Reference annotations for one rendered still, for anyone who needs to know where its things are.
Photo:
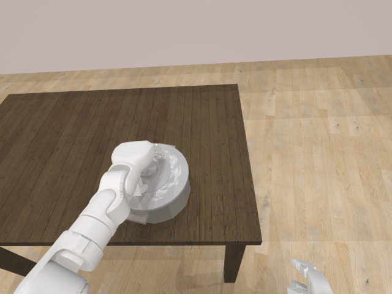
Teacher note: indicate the robot left forearm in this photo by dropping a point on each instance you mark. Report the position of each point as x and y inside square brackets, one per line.
[81, 246]

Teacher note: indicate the knob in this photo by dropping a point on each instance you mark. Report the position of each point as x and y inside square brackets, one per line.
[150, 171]

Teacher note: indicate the robot left upper arm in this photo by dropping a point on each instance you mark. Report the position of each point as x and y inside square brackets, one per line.
[54, 278]

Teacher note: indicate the robot left hand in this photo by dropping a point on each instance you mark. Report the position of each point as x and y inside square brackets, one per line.
[140, 154]

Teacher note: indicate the pot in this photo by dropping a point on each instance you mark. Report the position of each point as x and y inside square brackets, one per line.
[163, 214]

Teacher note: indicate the robot right hand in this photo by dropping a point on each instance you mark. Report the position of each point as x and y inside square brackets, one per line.
[316, 281]

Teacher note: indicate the lid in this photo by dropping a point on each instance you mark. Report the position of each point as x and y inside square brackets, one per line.
[166, 185]

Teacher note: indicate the table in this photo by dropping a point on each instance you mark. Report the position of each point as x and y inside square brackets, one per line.
[56, 146]

